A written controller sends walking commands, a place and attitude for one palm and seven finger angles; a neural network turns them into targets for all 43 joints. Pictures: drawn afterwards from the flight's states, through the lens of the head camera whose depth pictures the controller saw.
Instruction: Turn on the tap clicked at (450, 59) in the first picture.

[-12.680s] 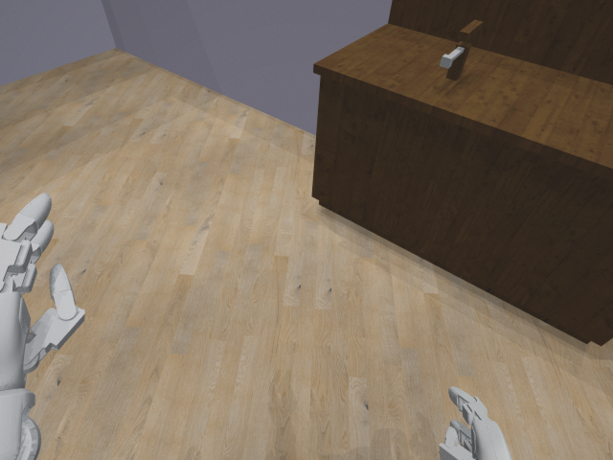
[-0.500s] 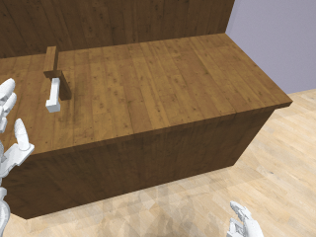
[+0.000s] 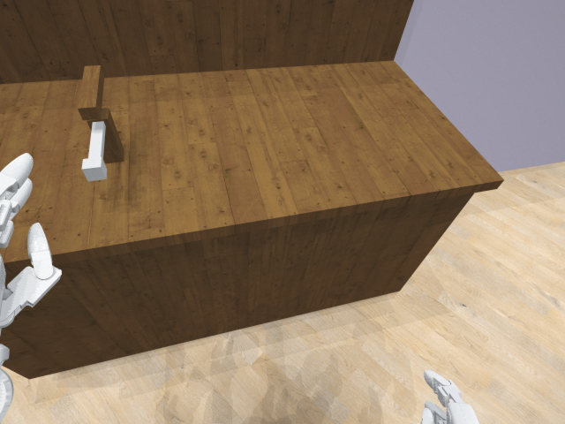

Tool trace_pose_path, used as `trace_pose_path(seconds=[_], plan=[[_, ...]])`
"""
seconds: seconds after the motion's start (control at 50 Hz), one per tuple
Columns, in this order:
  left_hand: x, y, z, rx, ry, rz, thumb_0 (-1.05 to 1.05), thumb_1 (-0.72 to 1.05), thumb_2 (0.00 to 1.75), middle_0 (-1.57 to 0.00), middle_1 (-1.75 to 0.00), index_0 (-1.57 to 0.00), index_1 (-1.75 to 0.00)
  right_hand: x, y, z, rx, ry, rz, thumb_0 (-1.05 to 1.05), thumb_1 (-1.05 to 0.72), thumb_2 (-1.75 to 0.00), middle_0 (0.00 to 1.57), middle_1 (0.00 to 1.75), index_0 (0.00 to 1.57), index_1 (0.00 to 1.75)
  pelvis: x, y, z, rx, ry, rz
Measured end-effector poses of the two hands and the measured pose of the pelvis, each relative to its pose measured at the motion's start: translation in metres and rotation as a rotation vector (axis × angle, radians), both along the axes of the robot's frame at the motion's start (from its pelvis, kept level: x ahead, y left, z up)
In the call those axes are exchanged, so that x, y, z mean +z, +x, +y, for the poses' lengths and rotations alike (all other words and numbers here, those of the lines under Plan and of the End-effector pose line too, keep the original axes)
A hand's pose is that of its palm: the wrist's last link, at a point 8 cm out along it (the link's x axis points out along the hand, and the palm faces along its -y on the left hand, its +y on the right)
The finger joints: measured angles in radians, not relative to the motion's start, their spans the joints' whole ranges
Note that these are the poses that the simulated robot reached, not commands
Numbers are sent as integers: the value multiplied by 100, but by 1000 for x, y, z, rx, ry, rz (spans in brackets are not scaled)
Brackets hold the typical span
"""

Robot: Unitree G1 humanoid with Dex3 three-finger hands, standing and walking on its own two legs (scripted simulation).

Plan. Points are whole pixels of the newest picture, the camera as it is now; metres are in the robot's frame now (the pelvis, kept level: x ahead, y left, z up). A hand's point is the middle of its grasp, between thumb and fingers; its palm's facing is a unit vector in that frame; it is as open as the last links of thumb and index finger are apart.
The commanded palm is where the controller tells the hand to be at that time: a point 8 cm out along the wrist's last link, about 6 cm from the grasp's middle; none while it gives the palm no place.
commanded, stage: come to a stop and stand still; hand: left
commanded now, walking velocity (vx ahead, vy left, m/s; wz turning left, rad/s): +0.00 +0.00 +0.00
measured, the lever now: (94, 169) +0.46 +0.35 +0.06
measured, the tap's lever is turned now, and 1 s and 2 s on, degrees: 0 0 0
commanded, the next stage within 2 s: look again from close up in 0.86 s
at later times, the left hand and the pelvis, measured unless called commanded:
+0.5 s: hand (40, 245) +0.24 +0.28 +0.17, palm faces +0.45 -0.85 -0.27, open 7.4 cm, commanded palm +0.18 +0.30 +0.19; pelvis +0.01 +0.03 +0.01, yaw -2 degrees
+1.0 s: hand (51, 238) +0.25 +0.27 +0.17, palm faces +0.38 -0.86 -0.34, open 7.4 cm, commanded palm +0.19 +0.30 +0.19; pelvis +0.02 +0.02 +0.02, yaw -2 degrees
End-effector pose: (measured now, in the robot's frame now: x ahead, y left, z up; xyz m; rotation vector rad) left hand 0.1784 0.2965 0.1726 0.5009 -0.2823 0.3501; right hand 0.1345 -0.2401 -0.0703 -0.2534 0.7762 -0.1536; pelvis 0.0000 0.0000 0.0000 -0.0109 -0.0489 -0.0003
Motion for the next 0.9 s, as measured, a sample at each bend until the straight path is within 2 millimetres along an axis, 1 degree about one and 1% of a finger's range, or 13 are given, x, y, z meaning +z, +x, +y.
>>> trace_pose_path(seconds=[0.04,0.08,0.12,0.18,0.24,0.32,0.38,0.42,0.5,0.58,0.68,0.76,0.9], plan=[[10,9,18,10,43,-69,2,88,89,-21,-31,-21,-30,4,1,9,47,-9,-5,1,-91,-90,20,30,19,30,2,-4,1,-12,11,2],[20,16,29,33,15,-131,2,88,89,-21,-31,-21,-30,9,5,19,72,12,-42,1,-91,-90,20,30,19,30,4,-8,5,-24,14,-3],[30,22,26,21,-16,-175,2,89,89,-21,-31,-21,-30,13,12,30,86,44,-102,1,-91,-90,20,30,20,30,5,-10,13,-31,8,-6],[40,22,6,-64,-20,-184,2,89,90,-20,-31,-20,-30,17,21,46,82,104,-182,1,-91,-90,20,30,20,30,6,-10,24,-45,4,-4],[38,17,-7,-141,9,-124,2,89,90,-20,-31,-20,-30,19,26,59,61,144,-213,1,-91,-90,20,30,20,30,8,-6,31,-60,7,5],[20,12,13,-91,18,-14,1,89,89,-21,-31,-21,-30,20,24,68,45,152,-185,1,-90,-90,20,30,20,30,11,0,30,-62,11,15],[7,11,33,10,-29,16,1,88,89,-21,-31,-21,-30,18,23,67,64,127,-142,1,-90,-90,20,30,20,30,12,4,29,-53,10,16],[1,11,37,59,-80,6,1,89,89,-21,-31,-21,-30,17,23,64,85,105,-114,1,-90,-90,20,30,20,30,13,6,28,-45,8,15],[1,21,22,50,-155,-44,2,89,90,-20,-31,-21,-30,17,31,56,113,65,-86,1,-90,-90,20,30,20,30,14,12,27,-37,1,14],[10,38,4,-34,-136,-68,2,89,90,-20,-31,-20,-30,23,43,48,97,44,-105,1,-90,-90,20,30,20,30,15,19,26,-39,-5,24],[16,52,3,-83,-65,-39,2,89,90,-20,-31,-21,-30,33,56,41,49,39,-146,1,-90,-90,20,30,20,30,17,26,24,-44,-8,42],[15,52,9,-72,-45,0,2,89,89,-21,-31,-21,-30,35,62,37,33,35,-147,1,-90,-90,20,30,20,30,17,30,24,-42,-8,51],[12,37,10,-43,-70,15,2,89,89,-21,-31,-21,-30,29,63,38,53,27,-107,1,-91,-90,20,30,20,30,17,30,24,-31,-7,47]])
